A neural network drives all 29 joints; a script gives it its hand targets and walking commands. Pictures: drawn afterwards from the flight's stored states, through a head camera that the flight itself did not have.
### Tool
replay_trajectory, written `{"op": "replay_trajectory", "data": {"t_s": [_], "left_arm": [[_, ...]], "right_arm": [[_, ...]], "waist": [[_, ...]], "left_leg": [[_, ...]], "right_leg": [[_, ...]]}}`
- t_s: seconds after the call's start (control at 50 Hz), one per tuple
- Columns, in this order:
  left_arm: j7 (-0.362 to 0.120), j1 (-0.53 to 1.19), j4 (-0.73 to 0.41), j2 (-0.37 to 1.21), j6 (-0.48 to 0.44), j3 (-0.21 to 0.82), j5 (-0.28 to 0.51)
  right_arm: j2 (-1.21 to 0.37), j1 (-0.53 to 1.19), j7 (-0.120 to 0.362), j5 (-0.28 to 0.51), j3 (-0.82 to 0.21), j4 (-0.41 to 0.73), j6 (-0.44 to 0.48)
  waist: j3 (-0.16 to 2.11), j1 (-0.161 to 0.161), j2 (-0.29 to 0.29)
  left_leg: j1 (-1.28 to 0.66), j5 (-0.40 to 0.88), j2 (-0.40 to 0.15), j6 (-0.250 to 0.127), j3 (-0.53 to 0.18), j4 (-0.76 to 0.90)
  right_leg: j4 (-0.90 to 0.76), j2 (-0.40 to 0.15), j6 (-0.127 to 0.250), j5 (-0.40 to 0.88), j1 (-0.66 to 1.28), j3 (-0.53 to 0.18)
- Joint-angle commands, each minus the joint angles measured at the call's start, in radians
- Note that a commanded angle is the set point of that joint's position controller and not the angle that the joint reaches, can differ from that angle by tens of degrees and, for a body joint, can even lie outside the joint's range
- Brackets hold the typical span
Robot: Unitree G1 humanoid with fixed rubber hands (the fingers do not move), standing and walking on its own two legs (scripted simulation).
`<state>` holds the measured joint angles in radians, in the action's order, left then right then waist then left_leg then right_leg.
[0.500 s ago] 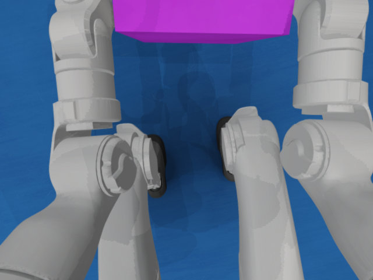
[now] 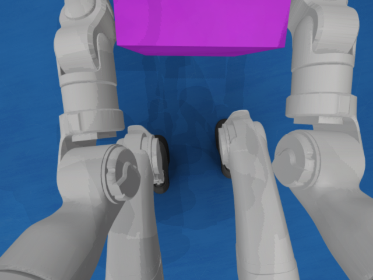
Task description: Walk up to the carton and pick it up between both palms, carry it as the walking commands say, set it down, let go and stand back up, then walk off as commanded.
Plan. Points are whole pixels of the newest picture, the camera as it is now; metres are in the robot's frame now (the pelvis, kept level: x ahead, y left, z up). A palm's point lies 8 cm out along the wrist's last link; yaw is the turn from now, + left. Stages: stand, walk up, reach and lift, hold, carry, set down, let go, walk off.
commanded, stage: reach and lift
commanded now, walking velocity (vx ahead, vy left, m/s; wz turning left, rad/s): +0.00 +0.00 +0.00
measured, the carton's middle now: out of the picture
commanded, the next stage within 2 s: none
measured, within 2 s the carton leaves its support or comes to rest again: neither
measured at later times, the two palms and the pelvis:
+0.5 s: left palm out of the picture +0.53 +0.09 -0.01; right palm out of the picture +0.51 -0.20 -0.01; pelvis +0.00 +0.00 +0.05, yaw +0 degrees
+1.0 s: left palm out of the picture +0.51 +0.09 +0.06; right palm out of the picture +0.49 -0.19 +0.06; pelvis +0.00 +0.00 +0.11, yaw -1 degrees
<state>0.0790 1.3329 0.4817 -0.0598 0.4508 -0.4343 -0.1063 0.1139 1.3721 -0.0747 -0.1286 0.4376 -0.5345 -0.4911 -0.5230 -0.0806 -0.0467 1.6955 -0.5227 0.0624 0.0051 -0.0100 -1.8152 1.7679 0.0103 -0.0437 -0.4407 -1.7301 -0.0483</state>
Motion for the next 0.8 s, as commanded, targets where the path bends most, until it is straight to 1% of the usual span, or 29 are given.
{"op": "replay_trajectory", "data": {"t_s": [0.0, 0.02, 0.04, 0.08, 0.12, 0.16, 0.22, 0.24, 0.26, 0.28, 0.3, 0.32, 0.36, 0.38, 0.4, 0.42, 0.44, 0.46, 0.5, 0.52, 0.58, 0.6, 0.66, 0.68, 0.7, 0.72, 0.74, 0.76, 0.78], "left_arm": [[-0.284, 0.779, -0.026, 0.966, 0.008, 0.714, 0.187], [-0.283, 0.778, -0.034, 0.965, 0.01, 0.717, 0.186], [-0.283, 0.769, -0.024, 0.968, 0.011, 0.714, 0.183], [-0.285, 0.757, -0.019, 0.977, 0.014, 0.715, 0.183], [-0.286, 0.753, -0.016, 0.972, 0.013, 0.712, 0.182], [-0.288, 0.747, -0.025, 0.979, 0.013, 0.715, 0.182], [-0.288, 0.723, -0.021, 0.993, 0.017, 0.723, 0.183], [-0.29, 0.725, -0.021, 0.995, 0.016, 0.728, 0.186], [-0.29, 0.712, -0.02, 0.991, 0.017, 0.72, 0.182], [-0.29, 0.719, -0.025, 1.0, 0.017, 0.729, 0.188], [-0.29, 0.722, -0.039, 0.995, 0.015, 0.731, 0.19], [-0.29, 0.726, -0.04, 0.993, 0.014, 0.733, 0.19], [-0.29, 0.721, -0.049, 0.996, 0.016, 0.741, 0.188], [-0.292, 0.721, -0.042, 0.998, 0.015, 0.738, 0.187], [-0.293, 0.71, -0.028, 0.997, 0.018, 0.733, 0.184], [-0.295, 0.71, -0.045, 1.003, 0.016, 0.739, 0.188], [-0.296, 0.702, -0.035, 0.999, 0.017, 0.738, 0.185], [-0.297, 0.69, -0.034, 1.005, 0.019, 0.733, 0.183], [-0.3, 0.68, -0.028, 1.013, 0.019, 0.733, 0.183], [-0.301, 0.671, -0.023, 1.007, 0.019, 0.728, 0.178], [-0.307, 0.663, -0.019, 1.017, 0.018, 0.729, 0.179], [-0.309, 0.66, -0.033, 1.01, 0.016, 0.729, 0.179], [-0.311, 0.652, -0.048, 1.019, 0.014, 0.748, 0.186], [-0.313, 0.654, -0.051, 1.02, 0.014, 0.755, 0.186], [-0.315, 0.642, -0.051, 1.022, 0.014, 0.756, 0.185], [-0.316, 0.639, -0.04, 1.028, 0.013, 0.752, 0.181], [-0.317, 0.626, -0.049, 1.034, 0.013, 0.761, 0.183], [-0.318, 0.626, -0.047, 1.034, 0.011, 0.759, 0.181], [-0.32, 0.621, -0.048, 1.037, 0.011, 0.761, 0.18]], "right_arm": [[-1.019, 0.663, 0.304, 0.228, -0.643, 0.034, 0.008], [-1.023, 0.664, 0.307, 0.232, -0.646, 0.038, 0.007], [-1.027, 0.659, 0.306, 0.23, -0.647, 0.034, 0.006], [-1.031, 0.647, 0.308, 0.232, -0.648, 0.036, 0.006], [-1.038, 0.646, 0.309, 0.23, -0.648, 0.026, 0.003], [-1.05, 0.643, 0.308, 0.231, -0.655, 0.037, 0.005], [-1.05, 0.629, 0.309, 0.234, -0.66, 0.045, 0.005], [-1.049, 0.623, 0.309, 0.231, -0.66, 0.041, 0.007], [-1.053, 0.628, 0.31, 0.234, -0.663, 0.05, 0.005], [-1.057, 0.622, 0.31, 0.234, -0.663, 0.047, 0.005], [-1.06, 0.623, 0.309, 0.236, -0.669, 0.052, 0.004], [-1.063, 0.609, 0.31, 0.235, -0.663, 0.036, 0.003], [-1.067, 0.61, 0.311, 0.238, -0.667, 0.049, 0.004], [-1.076, 0.601, 0.312, 0.232, -0.664, 0.032, 0.003], [-1.07, 0.608, 0.313, 0.235, -0.666, 0.042, 0.004], [-1.089, 0.6, 0.312, 0.238, -0.672, 0.049, 0.003], [-1.085, 0.591, 0.313, 0.236, -0.668, 0.039, 0.002], [-1.084, 0.599, 0.313, 0.237, -0.673, 0.056, 0.003], [-1.091, 0.586, 0.314, 0.233, -0.675, 0.047, 0.001], [-1.099, 0.581, 0.315, 0.233, -0.674, 0.044, 0.0], [-1.11, 0.57, 0.317, 0.232, -0.676, 0.044, 0.0], [-1.117, 0.569, 0.319, 0.234, -0.681, 0.052, -0.001], [-1.119, 0.555, 0.32, 0.235, -0.692, 0.052, 0.001], [-1.118, 0.54, 0.321, 0.235, -0.688, 0.046, 0.001], [-1.124, 0.529, 0.322, 0.232, -0.685, 0.047, 0.001], [-1.125, 0.528, 0.322, 0.23, -0.684, 0.043, 0.002], [-1.133, 0.529, 0.324, 0.236, -0.697, 0.062, 0.004], [-1.136, 0.513, 0.325, 0.231, -0.689, 0.041, 0.003], [-1.133, 0.51, 0.326, 0.227, -0.688, 0.045, 0.004]], "waist": [[2.268, -0.045, 0.013], [2.281, -0.042, 0.009], [2.271, -0.043, 0.017], [2.269, -0.037, 0.009], [2.246, -0.036, 0.02], [2.271, -0.036, 0.029], [2.28, -0.037, 0.025], [2.275, -0.043, 0.023], [2.272, -0.034, 0.029], [2.287, -0.043, 0.027], [2.293, -0.037, 0.031], [2.272, -0.038, 0.029], [2.289, -0.033, 0.022], [2.269, -0.038, 0.034], [2.261, -0.03, 0.029], [2.279, -0.026, 0.031], [2.261, -0.028, 0.03], [2.282, -0.022, 0.024], [2.266, -0.025, 0.031], [2.25, -0.02, 0.037], [2.239, -0.017, 0.042], [2.249, -0.013, 0.048], [2.259, -0.018, 0.046], [2.246, -0.022, 0.032], [2.246, -0.022, 0.036], [2.228, -0.022, 0.03], [2.247, -0.018, 0.034], [2.22, -0.021, 0.032], [2.214, -0.022, 0.034]], "left_leg": [[-0.602, 0.19, 0.119, 0.007, 0.052, 0.256], [-0.619, 0.189, 0.118, 0.006, 0.049, 0.264], [-0.621, 0.185, 0.118, 0.005, 0.048, 0.272], [-0.636, 0.183, 0.117, 0.006, 0.049, 0.289], [-0.63, 0.177, 0.115, 0.003, 0.043, 0.304], [-0.649, 0.184, 0.117, 0.003, 0.044, 0.316], [-0.681, 0.184, 0.115, 0.004, 0.039, 0.337], [-0.679, 0.181, 0.114, 0.006, 0.039, 0.341], [-0.694, 0.187, 0.114, 0.002, 0.036, 0.353], [-0.703, 0.182, 0.114, 0.005, 0.035, 0.359], [-0.71, 0.189, 0.114, 0.003, 0.035, 0.364], [-0.708, 0.181, 0.111, 0.004, 0.035, 0.373], [-0.731, 0.175, 0.11, 0.005, 0.033, 0.39], [-0.729, 0.167, 0.11, 0.004, 0.031, 0.398], [-0.735, 0.161, 0.109, 0.003, 0.03, 0.406], [-0.747, 0.163, 0.111, 0.001, 0.033, 0.417], [-0.746, 0.158, 0.108, 0.001, 0.029, 0.426], [-0.761, 0.162, 0.111, 0.002, 0.032, 0.431], [-0.764, 0.151, 0.109, 0.002, 0.03, 0.452], [-0.765, 0.145, 0.108, -0.002, 0.028, 0.458], [-0.773, 0.133, 0.106, -0.002, 0.027, 0.487], [-0.785, 0.139, 0.107, -0.005, 0.026, 0.495], [-0.815, 0.15, 0.103, -0.002, 0.019, 0.517], [-0.826, 0.143, 0.102, 0.0, 0.019, 0.527], [-0.835, 0.15, 0.102, -0.001, 0.019, 0.537], [-0.831, 0.13, 0.099, -0.002, 0.019, 0.545], [-0.862, 0.144, 0.1, -0.003, 0.016, 0.556], [-0.851, 0.136, 0.098, -0.002, 0.015, 0.565], [-0.862, 0.133, 0.097, -0.002, 0.011, 0.577]], "right_leg": [[-0.206, 0.131, 0.015, 0.224, 0.744, 0.125], [-0.211, 0.131, 0.015, 0.222, 0.751, 0.125], [-0.218, 0.132, 0.014, 0.216, 0.753, 0.127], [-0.233, 0.131, 0.016, 0.215, 0.771, 0.123], [-0.246, 0.13, 0.014, 0.206, 0.773, 0.119], [-0.261, 0.132, 0.012, 0.215, 0.805, 0.119], [-0.279, 0.132, 0.013, 0.212, 0.822, 0.118], [-0.287, 0.132, 0.014, 0.21, 0.821, 0.117], [-0.296, 0.131, 0.012, 0.211, 0.83, 0.115], [-0.302, 0.132, 0.013, 0.21, 0.842, 0.116], [-0.308, 0.131, 0.012, 0.213, 0.855, 0.112], [-0.317, 0.13, 0.012, 0.209, 0.853, 0.11], [-0.33, 0.131, 0.013, 0.204, 0.869, 0.111], [-0.34, 0.132, 0.012, 0.192, 0.863, 0.11], [-0.347, 0.129, 0.013, 0.183, 0.867, 0.108], [-0.358, 0.131, 0.012, 0.188, 0.898, 0.105], [-0.364, 0.129, 0.012, 0.183, 0.89, 0.104], [-0.374, 0.129, 0.013, 0.186, 0.912, 0.103], [-0.395, 0.128, 0.013, 0.175, 0.927, 0.101], [-0.402, 0.127, 0.012, 0.165, 0.927, 0.097], [-0.43, 0.126, 0.013, 0.154, 0.958, 0.093], [-0.438, 0.127, 0.011, 0.159, 0.973, 0.091], [-0.46, 0.125, 0.013, 0.17, 0.994, 0.087], [-0.471, 0.124, 0.014, 0.165, 0.995, 0.086], [-0.482, 0.125, 0.014, 0.169, 1.009, 0.084], [-0.493, 0.122, 0.017, 0.148, 1.007, 0.081], [-0.5, 0.124, 0.015, 0.16, 1.024, 0.083], [-0.51, 0.122, 0.017, 0.155, 1.027, 0.078], [-0.518, 0.123, 0.018, 0.152, 1.031, 0.081]]}}
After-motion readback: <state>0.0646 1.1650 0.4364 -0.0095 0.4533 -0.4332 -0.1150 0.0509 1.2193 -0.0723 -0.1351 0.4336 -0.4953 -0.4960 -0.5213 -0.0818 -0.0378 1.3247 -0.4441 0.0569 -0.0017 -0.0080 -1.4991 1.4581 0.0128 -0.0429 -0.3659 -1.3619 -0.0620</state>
